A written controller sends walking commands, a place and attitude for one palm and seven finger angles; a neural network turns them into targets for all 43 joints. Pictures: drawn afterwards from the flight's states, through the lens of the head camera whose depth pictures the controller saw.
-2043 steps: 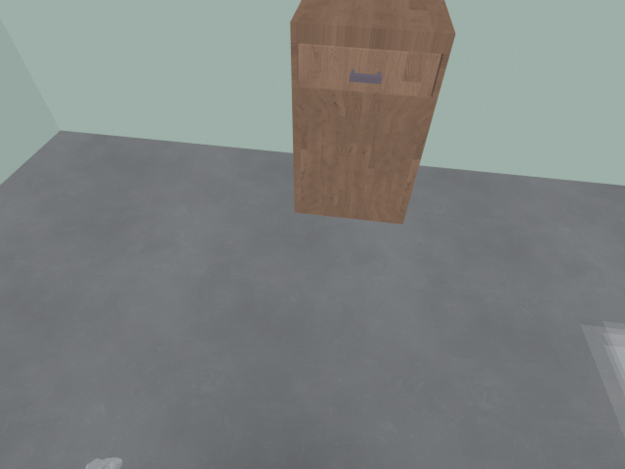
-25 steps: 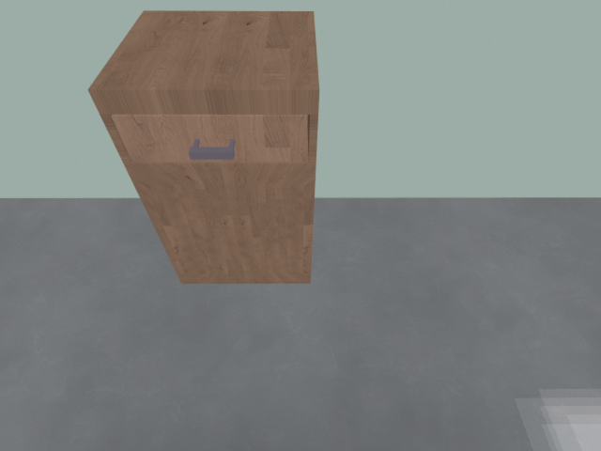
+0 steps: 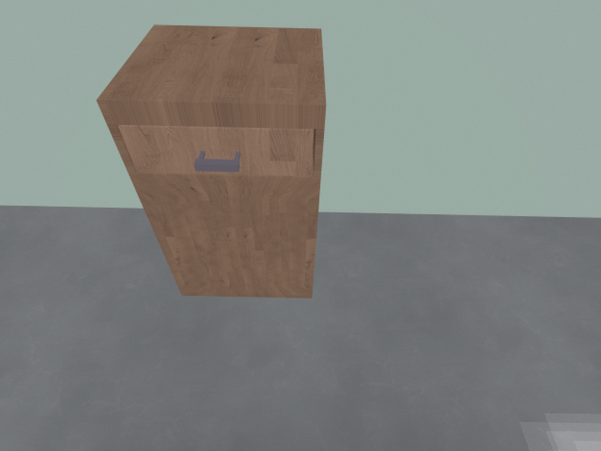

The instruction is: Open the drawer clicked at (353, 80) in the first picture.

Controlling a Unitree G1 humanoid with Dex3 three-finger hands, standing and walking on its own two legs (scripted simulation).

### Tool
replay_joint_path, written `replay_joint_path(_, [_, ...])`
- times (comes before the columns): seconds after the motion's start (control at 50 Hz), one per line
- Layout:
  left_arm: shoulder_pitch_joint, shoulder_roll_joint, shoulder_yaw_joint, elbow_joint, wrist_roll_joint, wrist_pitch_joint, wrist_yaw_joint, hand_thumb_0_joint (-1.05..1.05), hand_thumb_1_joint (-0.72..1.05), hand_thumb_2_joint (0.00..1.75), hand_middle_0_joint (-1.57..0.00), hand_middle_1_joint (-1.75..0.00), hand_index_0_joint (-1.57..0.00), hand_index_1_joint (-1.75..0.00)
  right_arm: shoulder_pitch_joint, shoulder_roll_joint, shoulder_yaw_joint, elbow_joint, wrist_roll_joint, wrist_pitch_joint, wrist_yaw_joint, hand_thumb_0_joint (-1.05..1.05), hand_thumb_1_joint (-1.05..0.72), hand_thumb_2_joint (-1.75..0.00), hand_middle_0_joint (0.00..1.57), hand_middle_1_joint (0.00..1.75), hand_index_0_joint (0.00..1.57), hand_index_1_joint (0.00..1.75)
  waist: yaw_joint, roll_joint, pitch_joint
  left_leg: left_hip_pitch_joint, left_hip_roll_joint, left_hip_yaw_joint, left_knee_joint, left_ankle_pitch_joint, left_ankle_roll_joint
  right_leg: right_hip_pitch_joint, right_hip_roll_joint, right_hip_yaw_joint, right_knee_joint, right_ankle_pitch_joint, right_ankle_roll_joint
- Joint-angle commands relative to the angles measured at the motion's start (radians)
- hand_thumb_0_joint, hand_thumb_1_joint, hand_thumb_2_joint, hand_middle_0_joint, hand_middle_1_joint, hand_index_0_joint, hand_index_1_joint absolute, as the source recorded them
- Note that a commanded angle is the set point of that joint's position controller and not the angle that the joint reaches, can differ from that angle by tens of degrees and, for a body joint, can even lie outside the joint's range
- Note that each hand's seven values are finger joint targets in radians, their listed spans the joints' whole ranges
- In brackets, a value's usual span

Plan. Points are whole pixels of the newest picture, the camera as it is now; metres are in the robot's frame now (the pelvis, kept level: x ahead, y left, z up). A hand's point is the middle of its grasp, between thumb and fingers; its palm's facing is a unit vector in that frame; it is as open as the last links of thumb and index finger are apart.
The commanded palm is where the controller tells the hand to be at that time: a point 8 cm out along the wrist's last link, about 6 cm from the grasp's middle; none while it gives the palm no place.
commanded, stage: take the last steps up to it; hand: left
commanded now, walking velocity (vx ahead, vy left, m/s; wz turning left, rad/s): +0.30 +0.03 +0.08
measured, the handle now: (218, 160) +0.75 +0.24 -0.08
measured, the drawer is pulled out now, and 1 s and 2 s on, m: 0.00 0.00 0.00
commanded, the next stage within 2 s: come to a stop and stand still in 0.48 s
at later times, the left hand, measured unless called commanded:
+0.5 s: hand (192, 410) +0.22 +0.20 -0.19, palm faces +0.08 -0.97 -0.21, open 7.3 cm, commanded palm none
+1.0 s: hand (194, 352) +0.31 +0.21 -0.16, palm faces +0.09 -0.94 -0.34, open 7.4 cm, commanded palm none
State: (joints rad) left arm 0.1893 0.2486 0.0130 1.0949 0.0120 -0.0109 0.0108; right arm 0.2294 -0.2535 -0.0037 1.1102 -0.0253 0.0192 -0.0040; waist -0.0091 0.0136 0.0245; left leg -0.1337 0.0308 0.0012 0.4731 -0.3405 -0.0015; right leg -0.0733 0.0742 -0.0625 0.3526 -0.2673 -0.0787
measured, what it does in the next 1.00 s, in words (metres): walks ahead: right foot, then left foot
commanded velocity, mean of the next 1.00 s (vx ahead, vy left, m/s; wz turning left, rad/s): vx -0.01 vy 0.02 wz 0.00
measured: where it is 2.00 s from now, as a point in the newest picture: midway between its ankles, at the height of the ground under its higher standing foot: outside the picture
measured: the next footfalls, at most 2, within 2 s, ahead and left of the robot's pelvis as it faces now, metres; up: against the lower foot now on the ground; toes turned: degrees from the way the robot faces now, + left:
right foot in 0.46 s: +0.29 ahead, -0.12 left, +0.00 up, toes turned +3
left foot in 0.66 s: +0.22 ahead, +0.14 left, +0.01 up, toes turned +10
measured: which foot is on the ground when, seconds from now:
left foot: down 0.00-0.46, up 0.48-0.64, down 0.66-0.92, up 0.94-1.00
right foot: down 0.00-0.16, up 0.18-0.44, down 0.46-1.00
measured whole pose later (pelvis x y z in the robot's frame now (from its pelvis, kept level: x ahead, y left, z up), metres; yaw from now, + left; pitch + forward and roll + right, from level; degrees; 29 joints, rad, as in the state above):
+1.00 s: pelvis +0.27 -0.02 +0.00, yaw +3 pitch +2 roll +3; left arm 0.18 0.24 0.07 0.97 0.03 0.01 0.03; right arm 0.10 -0.23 -0.07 0.97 0.00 0.06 -0.04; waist 0.03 0.00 0.12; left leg -0.32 0.02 0.03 0.92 -0.50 -0.02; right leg -0.22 -0.04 -0.08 0.54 -0.36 -0.05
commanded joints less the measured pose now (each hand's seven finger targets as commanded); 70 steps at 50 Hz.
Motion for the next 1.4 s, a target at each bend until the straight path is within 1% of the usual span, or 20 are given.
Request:
replay_joint_path(0.0, [0.101,0.170,0.059,-0.029,0.009,-0.015,0.002,0.00,0.90,0.90,-0.20,-0.30,-0.20,-0.30,-0.007,-0.063,-0.028,-0.078,0.001,-0.024,-0.005,0.00,-0.90,-0.90,0.20,0.30,0.20,0.30,0.037,-0.103,0.135,-0.320,0.041,0.012,0.206,-0.132,0.005,0.025,-0.380,0.378,-0.199,-0.243,-0.144])
replay_joint_path(0.1, [0.074,0.109,0.066,-0.041,-0.002,-0.024,-0.009,0.00,0.90,0.90,-0.20,-0.30,-0.20,-0.30,0.202,-0.007,-0.037,-0.025,0.000,-0.048,-0.007,0.00,-0.90,-0.90,0.20,0.30,0.20,0.30,-0.055,0.008,0.100,0.030,0.045,0.031,-0.059,0.044,0.027,-0.219,-0.243,0.129,0.039,-0.131,-0.049])
replay_joint_path(0.14, [0.013,0.019,0.044,-0.084,-0.002,-0.031,-0.014,0.00,0.90,0.90,-0.20,-0.30,-0.20,-0.30,0.430,-0.116,-0.072,0.042,-0.021,-0.063,-0.023,0.00,-0.90,-0.90,0.20,0.30,0.20,0.30,-0.130,0.315,0.089,0.223,0.353,-0.459,-0.245,0.064,0.207,-0.539,-0.044,-0.053,0.563,-0.259,0.046])
replay_joint_path(0.16, [-0.051,0.030,0.048,-0.109,0.005,-0.034,-0.007,0.00,0.90,0.90,-0.20,-0.30,-0.20,-0.30,0.471,-0.098,-0.063,0.051,-0.016,-0.063,-0.032,0.00,-0.90,-0.90,0.20,0.30,0.20,0.30,-0.128,0.224,0.101,0.208,0.401,-0.499,-0.253,0.208,0.251,-0.604,-0.094,0.042,0.732,-0.296,0.034])
replay_joint_path(0.22, [-0.038,-0.005,0.046,-0.103,0.005,-0.032,-0.020,0.00,0.90,0.90,-0.20,-0.30,-0.20,-0.30,0.342,-0.022,-0.048,0.021,-0.008,-0.082,-0.043,0.00,-0.90,-0.90,0.20,0.30,0.20,0.30,-0.046,0.044,0.121,0.132,0.321,-0.271,-0.224,0.447,0.207,-0.583,-0.179,0.058,0.721,-0.161,0.055])
replay_joint_path(0.28, [-0.018,-0.045,0.041,-0.101,0.006,-0.020,-0.028,0.00,0.90,0.90,-0.20,-0.30,-0.20,-0.30,0.318,-0.017,-0.044,0.036,-0.006,-0.085,-0.049,0.00,-0.90,-0.90,0.20,0.30,0.20,0.30,-0.029,0.121,0.074,0.072,0.243,-0.100,-0.195,0.493,0.156,-0.436,-0.172,-0.002,0.496,-0.105,0.064])
replay_joint_path(0.38, [0.073,-0.036,0.058,-0.070,0.008,-0.019,-0.030,0.00,0.90,0.90,-0.20,-0.30,-0.20,-0.30,0.283,-0.008,-0.050,0.036,0.000,-0.067,-0.042,0.00,-0.90,-0.90,0.20,0.30,0.20,0.30,0.025,0.090,0.071,-0.115,0.172,-0.026,-0.071,0.326,0.097,-0.102,-0.089,-0.109,0.245,0.055,0.050])
replay_joint_path(0.4, [0.174,0.000,0.073,-0.046,0.008,-0.026,-0.027,0.00,0.90,0.90,-0.20,-0.30,-0.20,-0.30,0.266,0.006,-0.050,0.024,0.007,-0.067,-0.039,0.00,-0.90,-0.90,0.20,0.30,0.20,0.30,0.075,0.033,0.032,-0.192,0.125,0.014,0.070,0.307,0.069,0.069,-0.116,-0.053,0.188,0.087,0.030])
replay_joint_path(0.44, [0.381,0.171,0.108,0.002,0.006,-0.039,-0.004,0.00,0.90,0.90,-0.20,-0.30,-0.20,-0.30,0.224,0.081,-0.045,-0.038,0.025,-0.068,-0.025,0.00,-0.90,-0.90,0.20,0.30,0.20,0.30,0.145,-0.310,-0.088,-0.459,-0.018,0.100,0.639,-0.307,0.013,0.263,-0.542,0.504,-0.068,0.132,-0.152])
replay_joint_path(0.54, [0.048,0.055,0.079,-0.101,0.027,-0.035,0.023,0.00,0.90,0.90,-0.20,-0.30,-0.20,-0.30,0.187,0.131,-0.046,-0.043,0.008,-0.037,-0.001,0.00,-0.90,-0.90,0.20,0.30,0.20,0.30,-0.026,-0.129,0.042,-0.237,0.121,-0.016,0.449,-0.206,0.015,-0.296,-0.419,0.212,-0.078,0.017,-0.109])
replay_joint_path(0.6, [-0.002,0.012,0.069,-0.103,0.004,-0.020,0.015,0.00,0.90,0.90,-0.20,-0.30,-0.20,-0.30,0.300,0.146,-0.027,0.012,0.001,-0.043,-0.010,0.00,-0.90,-0.90,0.20,0.30,0.20,0.30,-0.065,-0.004,0.033,0.012,0.034,0.091,0.027,0.167,-0.028,-0.352,-0.257,0.048,0.084,0.052,-0.019])
replay_joint_path(0.64, [0.043,-0.036,0.048,-0.112,-0.009,-0.008,0.016,0.00,0.90,0.90,-0.20,-0.30,-0.20,-0.30,0.247,-0.014,-0.041,-0.029,-0.003,-0.061,-0.030,0.00,-0.90,-0.90,0.20,0.30,0.20,0.30,-0.015,0.287,-0.007,-0.068,0.279,-0.199,-0.124,0.615,0.094,-0.248,-0.137,-0.024,0.224,-0.056,0.088])
replay_joint_path(0.7, [0.081,0.008,0.055,-0.082,0.000,-0.001,0.022,0.00,0.90,0.90,-0.20,-0.30,-0.20,-0.30,0.139,-0.033,-0.051,-0.069,0.016,-0.042,-0.052,0.00,-0.90,-0.90,0.20,0.30,0.20,0.30,-0.004,0.178,-0.037,0.055,0.173,-0.006,0.029,1.185,0.030,-0.154,-0.159,-0.034,0.232,0.355,0.081])
replay_joint_path(0.76, [0.043,0.048,0.071,-0.124,0.000,0.013,0.022,0.00,0.90,0.90,-0.20,-0.30,-0.20,-0.30,0.140,-0.101,-0.083,-0.092,0.012,-0.008,-0.057,0.00,-0.90,-0.90,0.20,0.30,0.20,0.30,-0.028,0.212,-0.067,0.248,0.221,-0.015,0.048,1.416,0.069,-0.287,-0.115,-0.053,0.298,0.019,0.083])
replay_joint_path(0.86, [0.094,0.082,0.085,-0.154,0.014,0.025,0.009,0.00,0.90,0.90,-0.20,-0.30,-0.20,-0.30,0.002,-0.141,-0.104,-0.159,0.010,0.011,-0.055,0.00,-0.90,-0.90,0.20,0.30,0.20,0.30,0.020,0.086,-0.077,0.130,0.202,0.023,0.128,1.028,0.061,-0.175,-0.134,0.013,0.165,0.284,0.065])
replay_joint_path(0.92, [0.143,0.179,0.096,-0.129,0.019,0.020,0.015,0.00,0.90,0.90,-0.20,-0.30,-0.20,-0.30,-0.084,-0.041,-0.089,-0.215,0.022,0.028,-0.040,0.00,-0.90,-0.90,0.20,0.30,0.20,0.30,0.081,-0.276,-0.056,-0.259,-0.055,0.039,0.551,-0.313,-0.023,0.043,-0.475,0.264,0.073,1.286,-0.122])
replay_joint_path(1.22, [0.058,0.158,0.084,-0.151,0.009,0.009,0.041,0.00,0.90,0.90,-0.20,-0.30,-0.20,-0.30,-0.090,-0.051,-0.060,-0.173,0.013,0.024,-0.006,0.00,-0.90,-0.90,0.20,0.30,0.20,0.30,0.004,-0.170,-0.051,-0.131,-0.034,0.036,0.067,0.112,-0.026,0.065,-0.316,0.121,0.145,0.857,-0.042])
replay_joint_path(1.28, [0.102,0.059,0.053,-0.169,-0.008,0.015,0.043,0.00,0.90,0.90,-0.20,-0.30,-0.20,-0.30,0.038,-0.164,-0.072,-0.154,0.001,0.002,-0.015,0.00,-0.90,-0.90,0.20,0.30,0.20,0.30,-0.016,0.174,-0.131,0.141,0.297,-0.241,-0.043,1.000,0.174,-0.194,-0.130,0.006,0.389,-0.067,0.093])
replay_joint_path(1.3, [0.103,0.047,0.046,-0.172,-0.002,0.018,0.043,0.00,0.90,0.90,-0.20,-0.30,-0.20,-0.30,0.013,-0.164,-0.065,-0.159,0.004,0.005,-0.020,0.00,-0.90,-0.90,0.20,0.30,0.20,0.30,-0.010,0.181,-0.101,0.054,0.325,-0.229,-0.077,0.950,0.226,-0.189,-0.093,0.048,0.499,-0.383,0.093])
replay_joint_path(1.38, [0.079,0.054,0.051,-0.140,-0.005,0.029,0.025,0.00,0.90,0.90,-0.20,-0.30,-0.20,-0.30,-0.056,-0.110,-0.053,-0.166,0.001,-0.001,-0.038,0.00,-0.90,-0.90,0.20,0.30,0.20,0.30,0.020,0.200,-0.081,0.037,0.228,-0.151,-0.043,0.876,0.182,-0.182,-0.107,0.069,0.386,-0.261,0.077])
